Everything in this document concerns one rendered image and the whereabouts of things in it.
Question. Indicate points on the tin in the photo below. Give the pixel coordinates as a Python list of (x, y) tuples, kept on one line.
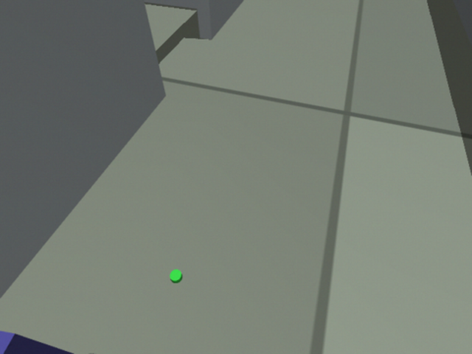
[(176, 276)]

